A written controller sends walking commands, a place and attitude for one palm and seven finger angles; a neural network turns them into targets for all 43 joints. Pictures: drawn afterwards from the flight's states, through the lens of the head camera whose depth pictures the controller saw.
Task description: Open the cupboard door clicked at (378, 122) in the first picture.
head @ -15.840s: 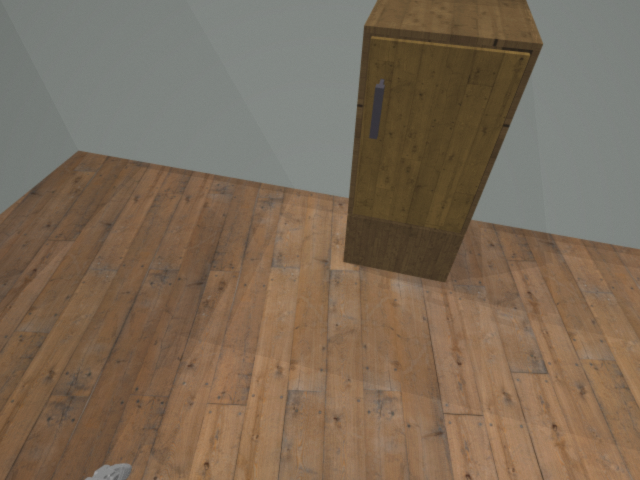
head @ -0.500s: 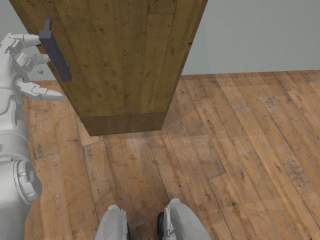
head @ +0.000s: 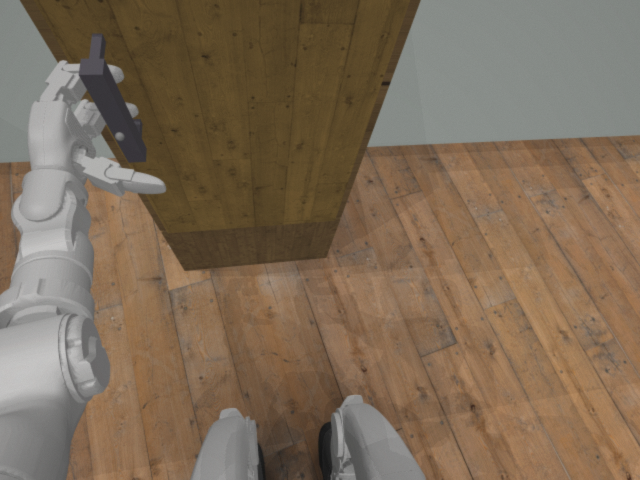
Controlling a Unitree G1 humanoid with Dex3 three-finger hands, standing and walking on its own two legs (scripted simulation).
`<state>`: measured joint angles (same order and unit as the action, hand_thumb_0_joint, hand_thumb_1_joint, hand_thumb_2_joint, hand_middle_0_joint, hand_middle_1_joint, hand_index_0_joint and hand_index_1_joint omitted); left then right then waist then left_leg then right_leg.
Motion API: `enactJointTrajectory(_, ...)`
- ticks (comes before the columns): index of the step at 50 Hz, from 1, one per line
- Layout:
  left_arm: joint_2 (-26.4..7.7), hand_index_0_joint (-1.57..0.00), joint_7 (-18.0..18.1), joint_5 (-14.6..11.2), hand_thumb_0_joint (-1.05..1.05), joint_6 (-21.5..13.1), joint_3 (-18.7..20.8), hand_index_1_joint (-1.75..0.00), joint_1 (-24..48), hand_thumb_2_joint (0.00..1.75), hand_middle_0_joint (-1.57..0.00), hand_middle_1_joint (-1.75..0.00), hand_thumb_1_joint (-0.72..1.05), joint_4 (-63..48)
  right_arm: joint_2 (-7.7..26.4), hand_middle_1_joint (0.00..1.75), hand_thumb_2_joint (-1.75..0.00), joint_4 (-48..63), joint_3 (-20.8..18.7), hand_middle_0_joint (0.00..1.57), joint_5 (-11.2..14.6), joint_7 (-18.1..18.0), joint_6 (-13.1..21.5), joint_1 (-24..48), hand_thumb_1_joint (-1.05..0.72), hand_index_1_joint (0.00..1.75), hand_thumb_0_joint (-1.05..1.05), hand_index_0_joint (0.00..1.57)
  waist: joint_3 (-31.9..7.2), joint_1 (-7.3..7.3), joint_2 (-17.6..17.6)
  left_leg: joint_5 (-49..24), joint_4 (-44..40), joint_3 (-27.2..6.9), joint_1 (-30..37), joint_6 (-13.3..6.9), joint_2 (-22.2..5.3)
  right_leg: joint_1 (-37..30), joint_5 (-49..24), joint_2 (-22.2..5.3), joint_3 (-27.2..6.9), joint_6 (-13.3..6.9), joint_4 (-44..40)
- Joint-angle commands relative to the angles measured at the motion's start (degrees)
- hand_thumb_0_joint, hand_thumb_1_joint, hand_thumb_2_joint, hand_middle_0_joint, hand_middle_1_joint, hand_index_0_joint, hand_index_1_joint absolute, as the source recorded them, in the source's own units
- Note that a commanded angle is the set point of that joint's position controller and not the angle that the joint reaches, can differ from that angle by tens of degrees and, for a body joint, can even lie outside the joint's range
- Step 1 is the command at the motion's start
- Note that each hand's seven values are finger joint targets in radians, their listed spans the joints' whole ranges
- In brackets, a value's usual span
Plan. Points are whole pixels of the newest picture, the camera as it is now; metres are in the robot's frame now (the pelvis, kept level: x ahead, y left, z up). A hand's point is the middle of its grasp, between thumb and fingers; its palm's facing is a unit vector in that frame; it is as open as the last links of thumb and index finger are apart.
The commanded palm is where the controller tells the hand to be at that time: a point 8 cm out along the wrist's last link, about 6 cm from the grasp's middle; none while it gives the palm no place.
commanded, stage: slide the fingers in behind the handle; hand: left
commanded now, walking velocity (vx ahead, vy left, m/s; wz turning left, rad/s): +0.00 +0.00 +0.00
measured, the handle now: (119, 104) +0.56 +0.21 +0.05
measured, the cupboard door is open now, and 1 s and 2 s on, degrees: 0 0 13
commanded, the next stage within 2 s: close the thumb around the handle in 0.70 s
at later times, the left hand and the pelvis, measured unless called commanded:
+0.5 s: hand (138, 140) +0.50 +0.18 +0.05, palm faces +0.07 -1.00 -0.04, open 14.1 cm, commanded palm +0.48 +0.21 +0.05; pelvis +0.00 -0.01 +0.00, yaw +1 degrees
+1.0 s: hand (138, 137) +0.51 +0.18 +0.05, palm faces +0.06 -1.00 -0.03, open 13.0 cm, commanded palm +0.48 +0.22 +0.05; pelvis +0.00 -0.01 +0.00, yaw +1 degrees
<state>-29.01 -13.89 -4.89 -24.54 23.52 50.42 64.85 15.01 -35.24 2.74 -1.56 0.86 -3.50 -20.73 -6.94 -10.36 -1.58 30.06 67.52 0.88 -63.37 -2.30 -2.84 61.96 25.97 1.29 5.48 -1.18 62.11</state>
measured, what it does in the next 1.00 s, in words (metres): stands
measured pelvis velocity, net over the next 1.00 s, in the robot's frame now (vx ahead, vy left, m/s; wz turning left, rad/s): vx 0.00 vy -0.01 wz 0.01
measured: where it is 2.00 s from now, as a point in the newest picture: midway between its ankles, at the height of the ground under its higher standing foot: outside the picture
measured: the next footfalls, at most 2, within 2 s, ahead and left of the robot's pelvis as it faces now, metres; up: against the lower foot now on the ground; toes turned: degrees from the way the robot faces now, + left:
none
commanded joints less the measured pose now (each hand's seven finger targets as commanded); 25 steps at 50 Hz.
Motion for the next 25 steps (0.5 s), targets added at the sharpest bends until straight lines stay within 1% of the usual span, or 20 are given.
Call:
enactJointTrajectory(1, -14.13, -0.3, 2.05, -0.5, 0.0, -4.12, 2.17, -1.2, 21.28, 0.3, -0.3, -1.2, -0.5, -14.56, 10.53, 0.3, -0.9, 2.89, -4.1, 0.2, 0.05, -0.34, 0.52, -10.5, -0.9, 0.3, 0.0, 0.2, -31.45, 0.56, -8.93, -29.22, -7.45, -5.11, 25.81, 1.29, 0.76, -13.59, -19.39, 1.59, -2.95, 0.05, -5.28)
enactJointTrajectory(2, -12.19, -0.3, 2.29, -0.52, 0.0, -4.41, 0.81, -1.2, 21.43, 0.3, -0.3, -1.2, -0.5, -15.46, 10.24, 0.3, -0.9, 2.88, -4.21, 0.2, 0.02, -0.15, 0.56, -10.4, -0.9, 0.3, 0.0, 0.2, -31.43, 0.26, -9.09, -30.15, -7.52, -5.19, 26.77, 1.4, 0.74, -13.32, -19.79, 1.63, -2.8, 0.04, -5.38)
enactJointTrajectory(4, -12.1, -0.3, 2.8, -0.62, 0.0, -4.97, 1.21, -1.2, 19.95, 0.3, -0.3, -1.2, -0.5, -16.17, 10.22, 0.3, -0.9, 2.93, -4.32, 0.2, -0.08, 0.12, 0.44, -10.51, -0.9, 0.3, 0.0, 0.2, -31.5, 0.81, -9.58, -32.04, -7.6, -5.14, 27.71, 1.69, 0.62, -13.64, -20.78, 1.72, -2.71, -0.04, -5.37)
enactJointTrajectory(6, -9.74, -0.3, 3.15, -0.73, 0.0, -4.7, -0.14, -1.2, 18.06, 0.3, -0.3, -1.2, -0.5, -14.57, 9.97, 0.3, -0.9, 2.95, -4.32, 0.2, 0.07, 0.34, 0.26, -10.39, -0.9, 0.3, 0.0, 0.2, -29.43, 0.53, -7.36, -30.15, -8.13, -4.74, 26.09, 1.45, 0.8, -14.36, -20.43, 1.79, -2.75, 0.05, -5.95)
enactJointTrajectory(7, -10.63, -0.3, 3.47, -0.7, 0.0, -4.65, 0.82, -1.2, 17.96, 0.3, -0.3, -1.2, -0.5, -14.36, 10.11, 0.3, -0.9, 2.85, -4.51, 0.2, 0.05, 0.27, 0.2, -10.39, -0.9, 0.3, 0.0, 0.2, -28.65, 0.5, -5.9, -28.61, -8.22, -4.43, 24.56, 1.28, 0.83, -15.22, -20.28, 1.69, -2.94, 0.16, -6.1)
enactJointTrajectory(9, -9.29, -0.3, 3.76, -0.44, 0.0, -4.81, -0.29, -1.2, 18.94, 0.3, -0.3, -1.2, -0.5, -14.44, 9.9, 0.3, -0.9, 2.81, -4.49, 0.2, 0.03, 0.29, 0.19, -10.51, -0.9, 0.3, 0.0, 0.2, -28.64, 0.4, -6.81, -28.66, -8.38, -4.45, 25.08, 1.3, 0.95, -14.7, -20.28, 1.64, -2.93, 0.1, -5.93)
enactJointTrajectory(10, -7.49, -0.3, 3.84, -0.38, 0.0, -4.74, -1.63, -1.2, 19.07, 0.3, -0.3, -1.2, -0.5, -13.8, 9.73, 0.3, -0.9, 2.66, -4.56, 0.2, 0.14, 0.37, 0.25, -10.27, -0.9, 0.3, 0.0, 0.2, -27.98, -0.08, -6.81, -27.37, -8.33, -4.17, 24.79, 1.24, 1.08, -14.09, -19.57, 1.6, -3.07, 0.16, -6.28)
enactJointTrajectory(11, -8.19, -0.3, 4.09, -0.38, 0.0, -5.02, -1.06, -1.2, 19.94, 0.3, -0.3, -1.2, -0.5, -14.03, 9.76, 0.3, -0.9, 2.37, -4.61, 0.2, 0.06, 0.31, 0.33, -10.36, -0.9, 0.3, 0.0, 0.2, -27.29, -0.07, -6.61, -26.74, -8.49, -4.19, 24.51, 1.29, 1.01, -14.17, -19.24, 1.55, -3.04, 0.11, -6.33)
enactJointTrajectory(12, -6.99, -0.3, 4.2, -0.33, 0.0, -5.25, -1.93, -1.2, 19.65, 0.3, -0.3, -1.2, -0.5, -13.82, 9.63, 0.3, -0.9, 2.46, -4.59, 0.2, 0.04, 0.42, 0.44, -10.17, -0.9, 0.3, 0.0, 0.2, -27.06, -0.06, -6.81, -25.84, -8.67, -4.16, 24.49, 1.29, 1.19, -14.04, -18.55, 1.57, -3.1, 0.06, -6.56)
enactJointTrajectory(15, -6.93, -0.3, 4.83, -0.15, 0.0, -6.49, -2.05, -1.2, 22.04, 0.3, -0.3, -1.2, -0.5, -13.2, 9.62, 0.3, -0.9, 1.85, -4.55, 0.2, -0.13, 0.28, 0.65, -10.14, -0.9, 0.3, 0.0, 0.2, -26.43, -0.65, -6.35, -25.35, -8.31, -4.39, 24.27, 1.28, 1.24, -13.1, -18.22, 1.51, -3.2, 0.01, -6.24)
enactJointTrajectory(16, -7.02, -0.3, 5.06, 0.11, 0.0, -6.67, -1.82, -1.2, 22.05, 0.3, -0.3, -1.2, -0.5, -12.62, 9.57, 0.3, -0.9, 1.8, -4.57, 0.2, -0.18, 0.28, 0.76, -10.07, -0.9, 0.3, 0.0, 0.2, -26.58, -0.39, -6.25, -24.56, -8.09, -4.27, 23.51, 1.21, 1.4, -13.28, -17.79, 1.45, -3.33, 0.0, -6.04)
enactJointTrajectory(17, -6.36, -0.3, 5.23, 0.29, 0.0, -6.78, -2.55, -1.2, 22.88, 0.3, -0.3, -1.2, -0.5, -12.05, 9.55, 0.3, -0.9, 1.77, -4.48, 0.2, -0.25, 0.31, 0.88, -10.03, -0.9, 0.3, 0.0, 0.2, -26.28, -0.94, -5.53, -23.42, -8.08, -4.27, 22.81, 1.06, 1.53, -13.19, -17.18, 1.44, -3.33, 0.06, -6.11)
enactJointTrajectory(18, -8.58, -0.3, 5.38, 0.68, 0.0, -7.3, -1.12, -1.2, 23.54, 0.3, -0.3, -1.2, -0.5, -12.44, 9.75, 0.3, -0.9, 1.65, -4.5, 0.2, -0.42, 0.16, 0.94, -10.29, -0.9, 0.3, 0.0, 0.2, -26.68, -0.59, -6.27, -24.2, -7.83, -4.28, 23.16, 0.99, 1.49, -13.41, -17.82, 1.39, -3.49, -0.1, -5.82)
enactJointTrajectory(19, -9.14, -0.3, 5.34, 1.03, 0.0, -7.52, -0.8, -1.2, 22.87, 0.3, -0.3, -1.2, -0.5, -12.7, 9.68, 0.3, -0.9, 1.8, -4.5, 0.2, -0.44, 0.19, 0.92, -10.26, -0.9, 0.3, 0.0, 0.2, -28.71, -0.01, -7.11, -24.81, -7.68, -4.05, 23.46, 1.01, 1.67, -14.45, -18.6, 1.34, -3.74, -0.04, -5.61)
enactJointTrajectory(20, -9.08, -0.3, 5.19, 1.15, 0.0, -7.66, -1.15, -1.2, 22.75, 0.3, -0.3, -1.2, -0.5, -12.89, 9.63, 0.3, -0.9, 1.87, -4.48, 0.2, -0.36, 0.22, 0.89, -10.06, -0.9, 0.3, 0.0, 0.2, -29.17, 0.03, -7.7, -25.22, -7.54, -3.92, 23.48, 1.06, 1.74, -14.83, -19.26, 1.3, -3.9, -0.09, -5.52)
enactJointTrajectory(21, -7.6, -0.3, 4.85, 1.2, 0.0, -7.65, -2.43, -1.2, 22.56, 0.3, -0.3, -1.2, -0.5, -12.51, 9.54, 0.3, -0.9, 1.79, -4.51, 0.2, -0.29, 0.23, 0.85, -9.83, -0.9, 0.3, 0.0, 0.2, -29.02, -0.46, -7.33, -25.18, -7.41, -3.96, 23.86, 1.04, 1.7, -14.2, -19.18, 1.26, -3.87, -0.06, -5.69)
enactJointTrajectory(22, -8.09, -0.3, 4.64, 1.03, 0.0, -7.55, -1.83, -1.2, 22.26, 0.3, -0.3, -1.2, -0.5, -12.13, 9.54, 0.3, -0.9, 1.82, -4.42, 0.2, -0.34, 0.18, 0.88, -9.78, -0.9, 0.3, 0.0, 0.2, -28.87, 0.01, -7.21, -24.68, -7.45, -3.9, 23.21, 1.02, 1.71, -14.74, -18.91, 1.23, -3.87, -0.08, -5.65)
enactJointTrajectory(23, -7.23, -0.3, 4.3, 0.6, 0.0, -7.5, -2.43, -1.2, 22.34, 0.3, -0.3, -1.2, -0.5, -12.18, 9.65, 0.3, -0.9, 1.96, -4.47, 0.2, -0.35, 0.14, 0.89, -9.92, -0.9, 0.3, 0.0, 0.2, -29.43, -0.59, -6.83, -25.25, -7.29, -4.1, 23.94, 0.85, 1.68, -14.39, -19.22, 1.41, -3.79, -0.1, -5.57)
enactJointTrajectory(24, -7.68, -0.3, 4.03, 0.37, 0.0, -7.36, -2.35, -1.2, 22.81, 0.3, -0.3, -1.2, -0.5, -12.27, 9.74, 0.3, -0.9, 1.87, -4.46, 0.2, -0.12, 0.05, 0.84, -9.67, -0.9, 0.3, 0.0, 0.2, -29.53, -0.38, -7.04, -24.64, -7.27, -3.97, 23.41, 0.94, 1.69, -14.55, -19.01, 1.27, -3.99, -0.01, -5.71)
enactJointTrajectory(25, -7.34, -0.3, 3.87, 0.24, 0.0, -6.97, -2.64, -1.2, 23.27, 0.3, -0.3, -1.2, -0.5, -10.96, 9.77, 0.3, -0.9, 1.71, -4.43, 0.2, -0.03, -0.07, 0.84, -9.5, -0.9, 0.3, 0.0, 0.2, -28.12, -0.86, -6.53, -23.32, -7.47, -4.05, 22.83, 0.93, 1.68, -13.95, -17.98, 1.3, -3.91, 0.03, -6.02)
